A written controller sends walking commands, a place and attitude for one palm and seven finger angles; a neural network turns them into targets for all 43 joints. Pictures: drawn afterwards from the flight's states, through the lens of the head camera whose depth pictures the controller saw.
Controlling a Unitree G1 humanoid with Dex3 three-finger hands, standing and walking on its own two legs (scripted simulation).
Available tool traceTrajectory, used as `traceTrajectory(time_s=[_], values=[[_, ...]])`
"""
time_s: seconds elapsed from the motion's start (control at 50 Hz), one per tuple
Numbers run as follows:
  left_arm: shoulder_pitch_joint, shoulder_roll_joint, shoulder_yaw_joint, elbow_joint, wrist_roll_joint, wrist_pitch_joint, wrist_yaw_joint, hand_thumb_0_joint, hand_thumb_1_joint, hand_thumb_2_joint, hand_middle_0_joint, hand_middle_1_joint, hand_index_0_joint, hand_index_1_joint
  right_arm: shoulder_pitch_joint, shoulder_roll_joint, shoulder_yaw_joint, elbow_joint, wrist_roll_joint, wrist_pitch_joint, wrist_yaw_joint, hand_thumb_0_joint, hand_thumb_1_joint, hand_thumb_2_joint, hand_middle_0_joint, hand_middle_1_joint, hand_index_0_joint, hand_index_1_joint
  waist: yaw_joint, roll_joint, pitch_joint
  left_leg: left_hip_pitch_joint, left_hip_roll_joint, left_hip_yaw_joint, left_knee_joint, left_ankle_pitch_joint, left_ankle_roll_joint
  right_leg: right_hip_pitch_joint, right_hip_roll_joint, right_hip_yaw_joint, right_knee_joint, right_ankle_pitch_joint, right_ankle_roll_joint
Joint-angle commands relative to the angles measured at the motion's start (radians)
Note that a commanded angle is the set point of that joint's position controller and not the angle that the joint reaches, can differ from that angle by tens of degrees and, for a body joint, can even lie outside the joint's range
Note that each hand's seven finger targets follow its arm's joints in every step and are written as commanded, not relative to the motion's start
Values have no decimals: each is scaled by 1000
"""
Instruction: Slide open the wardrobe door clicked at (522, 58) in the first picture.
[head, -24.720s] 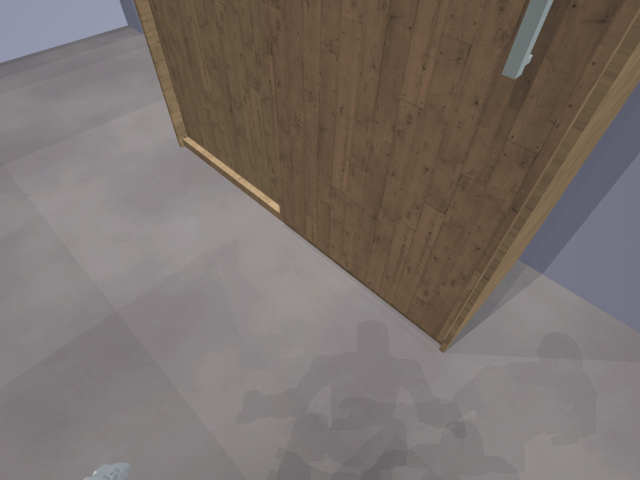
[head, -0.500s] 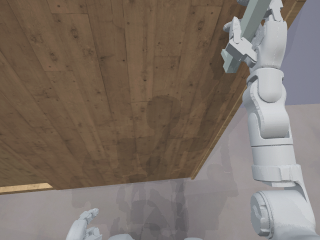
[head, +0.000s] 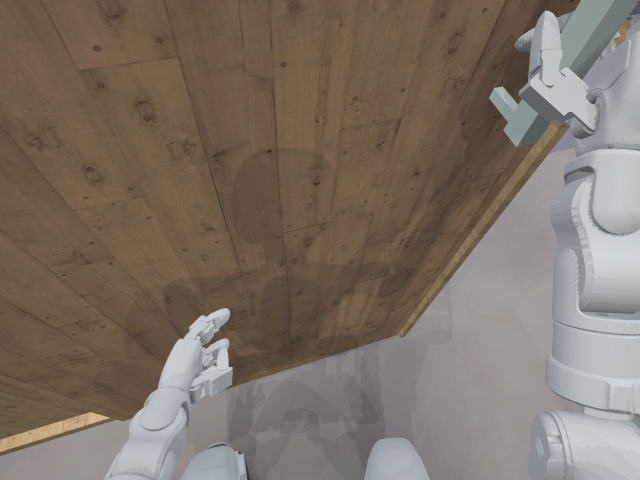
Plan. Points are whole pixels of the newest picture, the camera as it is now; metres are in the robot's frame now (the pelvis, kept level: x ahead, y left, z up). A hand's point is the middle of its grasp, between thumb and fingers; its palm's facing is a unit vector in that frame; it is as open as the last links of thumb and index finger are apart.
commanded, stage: step sideways, sliding the door along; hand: right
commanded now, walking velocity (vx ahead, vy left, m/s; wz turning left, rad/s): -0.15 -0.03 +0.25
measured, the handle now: (560, 33) +0.40 -0.23 +0.29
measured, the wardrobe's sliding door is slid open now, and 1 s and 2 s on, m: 0.02 0.25 0.42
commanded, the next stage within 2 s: none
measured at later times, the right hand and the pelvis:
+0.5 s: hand (422, 95) +0.35 -0.11 +0.28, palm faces +0.23 +0.97 -0.01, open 6.9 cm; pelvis +0.04 +0.03 +0.03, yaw +7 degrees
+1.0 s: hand (252, 139) +0.32 +0.01 +0.28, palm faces +0.01 +1.00 -0.02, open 7.4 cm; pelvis -0.04 +0.09 +0.03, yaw +12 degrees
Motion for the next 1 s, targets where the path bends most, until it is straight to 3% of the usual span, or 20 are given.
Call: traceTrajectory(time_s=[0.0, 0.04, 0.08, 0.1, 0.12, 0.16, 0.22, 0.32, 0.48, 0.54, 0.58, 0.6, 0.62, 0.68, 0.7, 0.72, 0.76, 0.82, 0.88, 0.98], values=[[-11, 83, 49, -93, 2, -93, 55, 0, 900, 900, -200, -300, -200, -300, -281, -7, 249, -496, -32, -177, 58, 0, -900, -900, 450, 1400, 450, 1400, 175, 516, -547, 389, 278, -397, -122, 1208, 177, -252, 248, -33, 376, -284, -84], [-34, 100, 42, -88, 5, -119, 54, 0, 900, 900, -200, -300, -200, -300, -271, 40, 273, -662, -14, -183, 35, 0, -900, -900, 450, 1400, 450, 1400, 197, 483, -618, 448, 277, -347, -39, 1147, 198, -243, 234, 2, 163, -264, -104], [-33, 100, 35, -57, 13, -116, 51, 0, 900, 900, -200, -300, -200, -300, -249, 111, 326, -682, -10, -198, 20, 0, -900, -900, 450, 1400, 450, 1400, 240, 249, -683, 315, 170, -180, 139, 898, 107, 42, 216, -115, -342, 246, -105], [-54, 138, 67, -95, 20, -109, 46, 0, 900, 900, -200, -300, -200, -300, -209, 128, 339, -699, -12, -205, 24, 0, -900, -900, 450, 1400, 450, 1400, 208, 60, -696, 72, 41, -97, 254, 455, 36, 279, 59, -24, -370, 660, -152], [-52, 149, 92, -126, 10, -103, 26, 0, 900, 900, -200, -300, -200, -300, -173, 178, 390, -698, -6, -210, 34, 0, -900, -900, 450, 1400, 450, 1400, 177, -117, -726, -147, -3, -58, 439, -264, 12, 425, -156, 113, -309, 1100, -264], [-49, 142, 93, -150, 16, -123, 9, 0, 900, 900, -200, -300, -200, -300, -241, 200, 423, -790, -6, -249, 39, 0, -900, -900, 450, 1400, 450, 1400, 225, -139, -687, -289, -26, -111, 749, -475, 28, 416, -176, 115, -270, 1079, -348], [-15, 134, 70, -117, 1, -131, 10, 0, 900, 900, -200, -300, -200, -300, -102, 264, 487, -717, -22, -218, 33, 0, -900, -900, 450, 1400, 450, 1400, 231, -112, -521, -405, -13, -68, 780, -394, 18, 393, -113, -34, -277, 916, -309], [16, 121, 48, -153, 3, -140, 17, 0, 900, 900, -200, -300, -200, -300, -11, 291, 542, -803, -47, -205, 41, 0, -900, -900, 450, 1400, 450, 1400, 218, -148, -503, -410, -2, 5, 621, -319, 9, 451, -101, -113, -290, 953, -268], [9, 123, 32, -173, 12, -149, 16, 0, 900, 900, -200, -300, -200, -300, 102, 219, 478, -767, -64, -237, 22, 0, -900, -900, 450, 1400, 450, 1400, 208, -166, -471, -108, -18, 52, 81, -75, 26, 364, -125, -159, -111, 1072, -199], [-7, 107, 27, -171, 2, -131, 19, 0, 900, 900, -200, -300, -200, -300, 87, 161, 435, -758, -85, -241, 27, 0, -900, -900, 450, 1400, 450, 1400, 204, 60, -465, 131, 31, 18, -154, 453, 32, 153, -24, -141, 105, 696, -146], [10, 67, 13, -161, 11, -138, 41, 0, 900, 900, -200, -300, -200, -300, 123, 95, 379, -753, -72, -236, 5, 0, -900, -900, 450, 1400, 450, 1400, 203, 284, -412, 169, 254, -231, -167, 1077, 137, -127, 166, -134, 287, -87, -85], [37, 82, 40, -153, 7, -139, 37, 0, 900, 900, -200, -300, -200, -300, 195, 103, 351, -741, -46, -216, -1, 0, -900, -900, 450, 1400, 450, 1400, 183, 402, -452, 145, 316, -397, -179, 1036, 220, -170, 228, -25, 330, -284, -74], [22, 85, 46, -148, 6, -130, 31, 0, 900, 900, -200, -300, -200, -300, 169, 104, 357, -812, -40, -213, -5, 0, -900, -900, 450, 1400, 450, 1400, 187, 436, -479, 140, 342, -417, -179, 893, 245, -158, 218, 26, 297, -296, -82], [-33, 82, 23, -100, 19, -80, 26, 0, 900, 900, -200, -300, -200, -300, 108, 143, 384, -854, -38, -253, -17, 0, -900, -900, 450, 1400, 450, 1400, 239, 269, -573, 176, 209, -147, 58, 723, 148, 20, 191, -63, -265, 137, -90], [-47, 120, 48, -113, 29, -70, 28, 0, 900, 900, -200, -300, -200, -300, 126, 87, 318, -822, -42, -258, -18, 0, -900, -900, 450, 1400, 450, 1400, 216, 102, -595, 51, 92, -75, 195, 501, 76, 151, 47, 25, -390, 467, -146], [-75, 143, 68, -148, 36, -57, 20, 0, 900, 900, -200, -300, -200, -300, 140, 107, 318, -775, -41, -253, -10, 0, -900, -900, 450, 1400, 450, 1400, 187, -149, -590, -100, -24, -38, 460, -130, 28, 187, -200, 216, -429, 837, -272], [-77, 163, 87, -141, 50, -33, 15, 0, 900, 900, -200, -300, -200, -300, 27, 72, 274, -730, -33, -247, -10, 0, -900, -900, 450, 1400, 450, 1400, 227, -125, -569, -233, -73, -158, 904, -400, 25, 112, -287, 357, -433, 702, -386], [-44, 166, 73, -100, 40, 18, 21, 0, 900, 900, -200, -300, -200, -300, 25, 80, 279, -609, -48, -231, -23, 0, -900, -900, 450, 1400, 450, 1400, 211, -23, -502, -440, -50, -184, 1005, -376, 14, 211, -253, 199, -323, 678, -370], [-33, 159, 65, -96, 34, 25, 32, 0, 900, 900, -200, -300, -200, -300, -80, 132, 321, -555, -47, -229, -1, 0, -900, -900, 450, 1400, 450, 1400, 190, -83, -524, -390, -30, -113, 761, -344, 4, 253, -195, 117, -327, 583, -316], [3, 135, 52, -104, 27, -10, 30, 0, 900, 900, -200, -300, -200, -300, -203, 150, 327, -420, -41, -228, 43, 0, -900, -900, 450, 1400, 450, 1400, 225, -266, -527, -98, -59, 10, 184, -319, 19, 220, -109, 7, -302, 478, -234]])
